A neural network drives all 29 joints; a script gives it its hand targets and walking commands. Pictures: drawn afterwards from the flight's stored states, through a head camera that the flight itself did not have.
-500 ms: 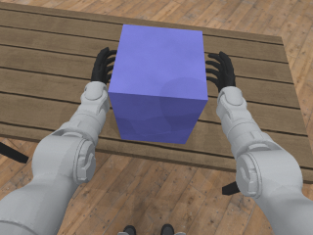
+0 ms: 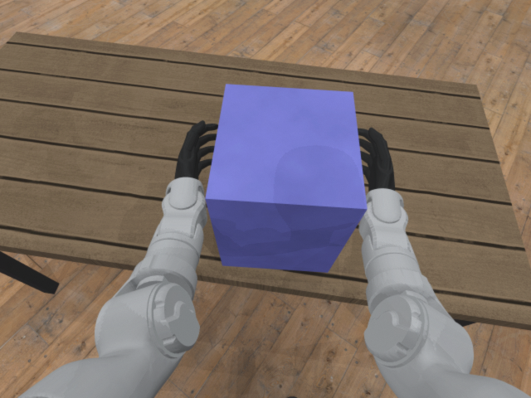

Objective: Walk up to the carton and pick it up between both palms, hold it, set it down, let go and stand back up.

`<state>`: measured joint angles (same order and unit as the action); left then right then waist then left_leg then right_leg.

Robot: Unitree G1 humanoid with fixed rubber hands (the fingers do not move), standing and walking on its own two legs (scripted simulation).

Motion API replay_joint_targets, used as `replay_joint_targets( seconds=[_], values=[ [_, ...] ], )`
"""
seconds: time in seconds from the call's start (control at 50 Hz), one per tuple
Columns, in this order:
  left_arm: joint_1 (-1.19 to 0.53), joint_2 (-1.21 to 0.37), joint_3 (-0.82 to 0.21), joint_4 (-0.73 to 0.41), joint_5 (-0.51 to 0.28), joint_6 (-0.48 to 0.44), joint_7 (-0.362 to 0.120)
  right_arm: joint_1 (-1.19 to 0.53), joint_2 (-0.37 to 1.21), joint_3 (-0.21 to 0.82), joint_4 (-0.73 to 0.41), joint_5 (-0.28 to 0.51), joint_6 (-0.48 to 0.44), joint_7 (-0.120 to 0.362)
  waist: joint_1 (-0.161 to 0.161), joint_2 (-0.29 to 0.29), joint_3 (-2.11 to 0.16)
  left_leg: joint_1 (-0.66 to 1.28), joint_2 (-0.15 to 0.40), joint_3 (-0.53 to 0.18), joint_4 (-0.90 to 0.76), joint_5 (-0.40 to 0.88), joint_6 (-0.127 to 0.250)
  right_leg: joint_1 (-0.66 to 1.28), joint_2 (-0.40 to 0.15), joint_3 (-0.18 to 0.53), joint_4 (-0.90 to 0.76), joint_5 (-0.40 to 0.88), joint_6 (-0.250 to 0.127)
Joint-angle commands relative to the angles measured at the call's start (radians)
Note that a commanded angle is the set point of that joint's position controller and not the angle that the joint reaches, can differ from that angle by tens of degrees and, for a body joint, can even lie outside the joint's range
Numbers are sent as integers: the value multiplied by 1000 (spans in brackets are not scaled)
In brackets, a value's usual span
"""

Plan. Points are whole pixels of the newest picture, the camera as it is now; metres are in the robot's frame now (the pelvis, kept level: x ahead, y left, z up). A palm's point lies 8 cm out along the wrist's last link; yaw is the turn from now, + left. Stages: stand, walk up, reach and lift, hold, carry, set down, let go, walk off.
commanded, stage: reach and lift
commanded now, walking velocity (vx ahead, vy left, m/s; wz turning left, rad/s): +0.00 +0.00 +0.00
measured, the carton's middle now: (281, 187) +0.45 +0.00 -0.02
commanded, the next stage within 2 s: none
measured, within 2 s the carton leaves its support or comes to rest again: leaves its support in 1.30 s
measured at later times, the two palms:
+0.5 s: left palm (190, 173) +0.43 +0.14 +0.04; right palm (378, 182) +0.42 -0.15 +0.05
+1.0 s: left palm (190, 174) +0.43 +0.14 +0.04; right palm (378, 182) +0.42 -0.15 +0.05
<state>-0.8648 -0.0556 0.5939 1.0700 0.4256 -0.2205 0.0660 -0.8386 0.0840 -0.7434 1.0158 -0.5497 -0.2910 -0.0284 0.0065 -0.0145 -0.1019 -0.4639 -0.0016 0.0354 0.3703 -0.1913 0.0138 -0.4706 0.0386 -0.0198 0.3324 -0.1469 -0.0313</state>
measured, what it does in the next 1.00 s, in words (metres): stands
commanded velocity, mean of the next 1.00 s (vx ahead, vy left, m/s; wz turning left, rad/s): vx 0.00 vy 0.00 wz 0.00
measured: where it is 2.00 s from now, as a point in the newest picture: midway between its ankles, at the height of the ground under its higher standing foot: outside the picture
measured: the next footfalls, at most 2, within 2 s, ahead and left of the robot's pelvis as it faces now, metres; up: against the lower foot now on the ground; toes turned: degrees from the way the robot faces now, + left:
none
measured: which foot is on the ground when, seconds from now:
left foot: down 0.00-1.00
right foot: down 0.00-1.00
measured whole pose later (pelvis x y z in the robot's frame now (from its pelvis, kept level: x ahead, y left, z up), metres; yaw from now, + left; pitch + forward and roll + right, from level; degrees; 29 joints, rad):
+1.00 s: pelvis +0.01 +0.00 +0.00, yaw +1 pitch +15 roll +0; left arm -0.81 -0.07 0.56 0.99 0.41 -0.19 0.05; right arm -0.79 0.09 -0.69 1.00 -0.51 -0.32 -0.05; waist -0.01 -0.03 -0.09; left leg -0.43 0.00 0.02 0.35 -0.19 0.01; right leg -0.43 0.04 -0.04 0.31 -0.15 -0.04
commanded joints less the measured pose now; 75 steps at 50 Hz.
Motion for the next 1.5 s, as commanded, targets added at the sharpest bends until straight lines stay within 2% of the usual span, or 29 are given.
replay_joint_targets(
  seconds=[0.0,0.04,0.16,0.18,0.3,0.36,0.44,0.52,0.6,0.7,0.74,0.82,0.9,0.96,1.0,1.04,1.16,1.26,1.4,1.42,1.48],
  values=[
    [-463,-389,-197,-37,41,-3,-66,-430,402,239,47,-58,-35,138,-6,36,-566,363,56,63,70,580,-59,298,-32,-83,60,478,50],
    [-453,-415,-215,-51,34,1,-67,-420,413,245,63,-51,-42,139,-3,47,-566,370,61,57,79,606,-64,291,-31,-84,63,484,46],
    [-427,-421,-220,-58,37,8,-69,-427,420,259,37,-48,-48,141,1,27,-552,360,57,54,79,592,-55,308,-36,-76,66,500,51],
    [-436,-422,-224,-65,33,7,-71,-425,427,257,45,-49,-47,141,-9,23,-548,357,57,55,75,578,-52,319,-37,-79,67,508,51],
    [-415,-429,-231,-71,31,13,-79,-410,447,283,38,-25,-44,145,-8,22,-546,349,53,52,64,567,-47,343,-43,-74,73,535,57],
    [-412,-437,-232,-67,32,12,-81,-412,454,288,28,-28,-44,143,-6,22,-542,331,53,53,59,544,-43,357,-50,-69,69,542,55],
    [-406,-428,-220,-60,35,10,-92,-404,470,291,18,-37,-44,138,-11,-2,-539,250,40,60,30,476,-36,453,-56,-63,92,617,65],
    [-408,-443,-241,-68,30,12,-88,-408,461,293,13,-27,-54,138,-17,25,-554,309,47,51,41,531,-42,391,-52,-77,78,580,62],
    [-405,-442,-238,-64,35,7,-88,-403,469,301,15,-29,-58,136,-9,17,-544,287,48,53,34,515,-40,416,-53,-72,73,585,58],
    [-403,-456,-248,-64,31,12,-89,-404,476,302,22,-33,-60,131,-16,9,-541,285,46,56,27,493,-36,408,-52,-74,72,579,58],
    [-399,-454,-244,-57,29,13,-92,-400,484,312,24,-30,-60,130,-14,0,-545,252,44,58,24,486,-34,452,-56,-67,80,620,58],
    [-398,-464,-256,-59,26,11,-90,-399,486,321,24,-28,-72,128,-15,14,-547,271,47,52,24,510,-36,428,-57,-74,77,614,59],
    [-394,-465,-259,-59,31,13,-92,-394,490,323,26,-28,-73,125,-19,8,-533,254,43,58,15,478,-33,438,-58,-70,71,619,57],
    [-404,-482,-278,-66,19,8,-87,-407,481,324,24,-32,-86,123,-21,13,-563,266,47,52,24,512,-37,420,-57,-78,73,626,51],
    [-400,-479,-269,-60,26,3,-87,-417,485,334,21,-27,-97,122,-6,6,-566,244,45,56,22,503,-38,449,-57,-74,76,640,50],
    [-416,-486,-283,-74,21,-5,-84,-428,491,342,14,-21,-109,119,-15,6,-593,232,45,56,14,505,-35,475,-59,-69,84,672,52],
    [-456,-510,-315,-72,13,-51,-81,-477,492,372,12,-24,-178,110,-12,-1,-646,191,44,59,4,528,-45,543,-60,-75,100,738,50],
    [-502,-533,-336,-85,12,-86,-73,-518,481,385,44,-26,-230,99,-15,1,-698,240,48,51,16,571,-51,501,-52,-83,83,726,42],
    [-545,-541,-369,-100,4,-96,-67,-533,455,384,80,-15,-252,92,-22,19,-712,239,46,56,0,509,-65,502,-45,-86,61,651,30],
    [-549,-542,-383,-101,-2,-94,-66,-533,450,381,86,-14,-249,91,-32,30,-710,249,44,53,-3,498,-69,496,-44,-82,60,646,28],
    [-572,-533,-372,-102,6,-85,-67,-544,452,381,100,-5,-238,92,-17,35,-683,222,39,62,-17,442,-64,510,-45,-80,51,607,26]
  ],
)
